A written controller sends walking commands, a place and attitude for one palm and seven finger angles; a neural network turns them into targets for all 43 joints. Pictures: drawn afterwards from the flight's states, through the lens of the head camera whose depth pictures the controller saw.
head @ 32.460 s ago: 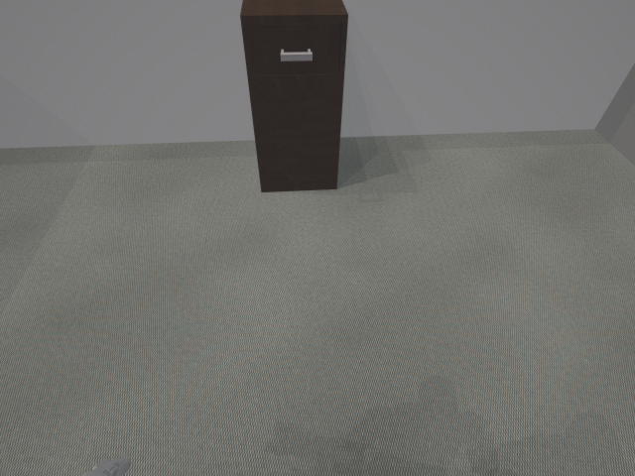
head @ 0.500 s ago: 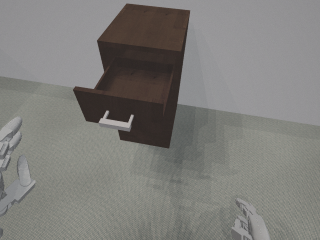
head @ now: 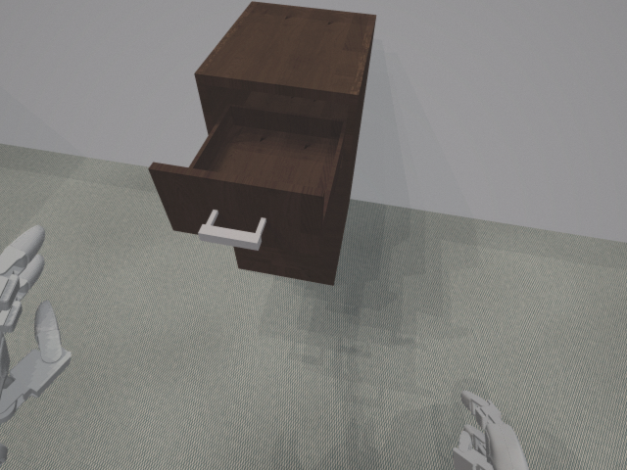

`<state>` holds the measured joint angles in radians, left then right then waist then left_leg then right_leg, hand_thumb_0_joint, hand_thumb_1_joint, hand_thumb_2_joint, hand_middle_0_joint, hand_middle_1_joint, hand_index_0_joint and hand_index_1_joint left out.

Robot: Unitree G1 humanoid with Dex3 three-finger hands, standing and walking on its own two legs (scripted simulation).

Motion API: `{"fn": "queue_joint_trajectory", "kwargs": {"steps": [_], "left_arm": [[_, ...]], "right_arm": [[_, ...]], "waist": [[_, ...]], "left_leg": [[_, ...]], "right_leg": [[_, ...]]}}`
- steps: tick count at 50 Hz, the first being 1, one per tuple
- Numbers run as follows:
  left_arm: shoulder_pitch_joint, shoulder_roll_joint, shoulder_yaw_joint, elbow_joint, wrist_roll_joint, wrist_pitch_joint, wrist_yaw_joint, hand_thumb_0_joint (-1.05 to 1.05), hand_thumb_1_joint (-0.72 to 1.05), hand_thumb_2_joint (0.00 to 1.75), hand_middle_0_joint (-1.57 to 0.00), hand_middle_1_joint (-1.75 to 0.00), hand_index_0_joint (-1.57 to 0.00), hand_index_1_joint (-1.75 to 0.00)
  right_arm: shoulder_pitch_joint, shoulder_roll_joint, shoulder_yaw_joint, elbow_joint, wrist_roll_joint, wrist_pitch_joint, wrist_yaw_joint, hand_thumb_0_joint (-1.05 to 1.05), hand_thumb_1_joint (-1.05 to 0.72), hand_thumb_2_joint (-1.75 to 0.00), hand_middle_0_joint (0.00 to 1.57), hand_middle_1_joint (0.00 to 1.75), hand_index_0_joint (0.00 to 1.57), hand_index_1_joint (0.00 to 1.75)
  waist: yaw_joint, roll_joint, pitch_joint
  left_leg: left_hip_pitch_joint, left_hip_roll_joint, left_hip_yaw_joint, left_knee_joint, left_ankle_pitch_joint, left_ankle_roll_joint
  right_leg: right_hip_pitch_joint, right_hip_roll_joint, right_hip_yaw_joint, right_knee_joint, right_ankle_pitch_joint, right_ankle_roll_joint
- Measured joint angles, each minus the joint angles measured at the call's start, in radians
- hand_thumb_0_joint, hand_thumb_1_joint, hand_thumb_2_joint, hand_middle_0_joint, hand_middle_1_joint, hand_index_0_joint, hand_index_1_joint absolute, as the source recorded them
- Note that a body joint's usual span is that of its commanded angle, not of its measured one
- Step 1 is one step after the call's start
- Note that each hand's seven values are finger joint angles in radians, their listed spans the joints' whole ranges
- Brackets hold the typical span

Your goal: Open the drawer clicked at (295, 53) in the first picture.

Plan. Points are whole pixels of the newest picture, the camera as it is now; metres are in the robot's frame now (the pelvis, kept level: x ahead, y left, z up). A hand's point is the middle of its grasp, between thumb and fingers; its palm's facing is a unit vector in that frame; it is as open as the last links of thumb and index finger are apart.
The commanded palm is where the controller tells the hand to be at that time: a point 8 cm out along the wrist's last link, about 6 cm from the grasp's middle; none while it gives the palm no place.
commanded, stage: let the arm hang, fingers relaxed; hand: left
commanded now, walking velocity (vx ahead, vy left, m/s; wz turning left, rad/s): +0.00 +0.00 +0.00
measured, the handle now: (234, 228) +0.54 +0.18 -0.10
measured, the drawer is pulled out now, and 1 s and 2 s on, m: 0.30 0.30 0.30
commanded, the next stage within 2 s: look to check the result in 1.18 s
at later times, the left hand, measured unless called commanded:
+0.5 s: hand out of the picture +0.01 +0.16 -0.18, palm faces +0.03 -0.98 -0.18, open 7.0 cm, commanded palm none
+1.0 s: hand out of the picture +0.00 +0.12 -0.18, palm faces +0.04 -0.99 -0.17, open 7.4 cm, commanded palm none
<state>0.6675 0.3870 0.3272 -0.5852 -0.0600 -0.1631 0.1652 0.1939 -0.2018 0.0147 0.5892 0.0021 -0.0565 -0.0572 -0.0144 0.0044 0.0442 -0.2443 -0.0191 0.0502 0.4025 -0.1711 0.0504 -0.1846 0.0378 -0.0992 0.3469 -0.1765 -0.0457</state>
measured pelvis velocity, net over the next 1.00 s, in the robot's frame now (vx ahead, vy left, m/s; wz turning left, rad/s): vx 0.01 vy -0.03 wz -0.02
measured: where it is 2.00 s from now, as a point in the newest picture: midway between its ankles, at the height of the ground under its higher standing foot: outside the picture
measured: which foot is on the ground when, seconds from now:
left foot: down 0.00-1.00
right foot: down 0.00-1.00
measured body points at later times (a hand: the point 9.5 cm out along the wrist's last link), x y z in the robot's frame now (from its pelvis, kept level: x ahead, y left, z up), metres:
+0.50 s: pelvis +0.00 -0.02 -0.01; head +0.04 +0.00 +0.44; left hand +0.01 +0.21 -0.17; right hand +0.01 -0.26 -0.15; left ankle +0.03 +0.08 -0.74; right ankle +0.01 -0.09 -0.74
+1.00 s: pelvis +0.01 -0.03 +0.00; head +0.01 -0.04 +0.45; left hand -0.01 +0.18 -0.16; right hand -0.03 -0.22 -0.17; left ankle +0.03 +0.08 -0.74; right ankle +0.01 -0.09 -0.74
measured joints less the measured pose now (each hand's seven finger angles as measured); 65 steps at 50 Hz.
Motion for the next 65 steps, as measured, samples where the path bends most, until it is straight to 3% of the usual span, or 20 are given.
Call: {"fn": "queue_joint_trajectory", "kwargs": {"steps": [4,6,8,11,14,17,19,23,37,51,65], "left_arm": [[0.002,0.002,0.005,-0.001,0.0,-0.002,0.002,0.02,0.89,0.9,-0.21,-0.3,-0.21,-0.3],[-0.087,0.014,-0.05,0.159,0.044,-0.03,-0.041,0.01,0.89,0.9,-0.21,-0.3,-0.21,-0.3],[-0.21,-0.009,-0.129,0.419,0.068,0.037,-0.091,0.01,0.89,0.9,-0.21,-0.3,-0.21,-0.3],[-0.33,-0.079,-0.208,0.815,0.084,0.154,-0.126,0.01,0.9,0.9,-0.2,-0.3,-0.2,-0.3],[-0.367,-0.138,-0.27,1.098,0.09,0.211,-0.146,0.01,0.9,0.9,-0.2,-0.3,-0.2,-0.3],[-0.367,-0.189,-0.317,1.284,0.084,0.226,-0.156,0.01,0.9,0.9,-0.2,-0.3,-0.2,-0.3],[-0.366,-0.213,-0.314,1.372,0.075,0.22,-0.142,0.01,0.93,0.9,-0.2,-0.3,-0.2,-0.3],[-0.369,-0.192,-0.308,1.494,0.07,0.197,-0.141,0.0,0.99,0.9,-0.21,-0.3,-0.21,-0.3],[-0.328,-0.231,-0.319,1.706,0.062,0.166,-0.13,0.01,0.91,0.9,-0.2,-0.3,-0.2,-0.3],[-0.354,-0.292,-0.323,1.714,0.064,0.149,-0.123,0.01,0.91,0.9,-0.2,-0.3,-0.2,-0.3],[-0.336,-0.291,-0.316,1.731,0.062,0.149,-0.12,0.01,0.91,0.9,-0.2,-0.3,-0.2,-0.3]], "right_arm": [[-0.002,-0.001,-0.001,0.003,0.0,0.0,0.001,0.01,-0.91,-0.9,0.2,0.3,0.21,0.3],[-0.014,-0.028,-0.018,0.059,0.004,-0.043,0.039,0.01,-0.91,-0.9,0.2,0.3,0.21,0.3],[-0.04,-0.064,-0.025,0.124,-0.002,-0.03,0.063,0.01,-0.91,-0.9,0.2,0.3,0.21,0.3],[-0.062,-0.08,-0.024,0.185,-0.014,0.01,0.07,0.0,-0.91,-0.9,0.2,0.3,0.21,0.3],[-0.043,-0.059,-0.017,0.223,-0.022,0.039,0.068,0.0,-0.91,-0.9,0.2,0.3,0.21,0.3],[-0.002,-0.026,-0.008,0.268,-0.026,0.064,0.062,0.0,-0.91,-0.9,0.2,0.3,0.2,0.3],[0.028,-0.005,-0.002,0.306,-0.027,0.075,0.058,0.0,-0.91,-0.9,0.2,0.3,0.2,0.3],[0.078,0.026,0.003,0.386,-0.026,0.091,0.047,0.0,-0.91,-0.9,0.19,0.3,0.2,0.3],[0.117,0.082,-0.006,0.51,-0.019,0.082,0.028,0.0,-0.91,-0.9,0.19,0.3,0.2,0.3],[0.135,0.119,-0.008,0.544,-0.022,0.072,0.021,0.0,-0.91,-0.9,0.19,0.3,0.2,0.3],[0.152,0.114,-0.014,0.555,-0.021,0.071,0.01,0.0,-0.91,-0.9,0.19,0.3,0.2,0.3]], "waist": [[-0.001,0.003,0.001],[0.008,0.023,-0.009],[0.017,0.053,-0.02],[0.004,0.069,-0.022],[-0.014,0.039,-0.004],[-0.021,-0.015,0.021],[-0.015,-0.044,0.037],[0.008,-0.06,0.059],[0.008,0.023,0.038],[0.004,0.008,0.003],[0.005,0.003,0.018]], "left_leg": [[-0.003,0.002,-0.001,0.003,-0.003,-0.002],[-0.039,-0.005,-0.009,0.043,-0.015,0.0],[-0.067,-0.013,-0.008,0.088,-0.034,0.006],[-0.082,-0.02,0.005,0.136,-0.061,0.012],[-0.066,-0.016,0.011,0.149,-0.074,0.004],[-0.039,-0.01,0.007,0.136,-0.071,-0.007],[-0.026,-0.003,-0.002,0.12,-0.063,-0.014],[-0.007,0.011,-0.02,0.082,-0.041,-0.026],[0.059,0.02,-0.001,0.008,-0.016,-0.029],[0.073,0.027,0.006,0.004,-0.024,-0.038],[0.078,0.031,0.005,0.003,-0.033,-0.043]], "right_leg": [[-0.001,0.002,0.0,-0.002,-0.001,-0.002],[-0.04,-0.008,-0.011,0.053,-0.023,-0.001],[-0.077,-0.02,-0.013,0.121,-0.057,0.0],[-0.109,-0.031,-0.002,0.201,-0.098,-0.002],[-0.1,-0.029,0.005,0.223,-0.114,-0.008],[-0.073,-0.022,0.001,0.21,-0.114,-0.019],[-0.051,-0.012,-0.007,0.182,-0.102,-0.025],[-0.014,0.006,-0.022,0.11,-0.066,-0.035],[0.048,0.02,0.001,0.026,-0.028,-0.037],[0.056,0.027,0.009,0.028,-0.036,-0.043],[0.063,0.031,0.009,0.022,-0.043,-0.047]]}}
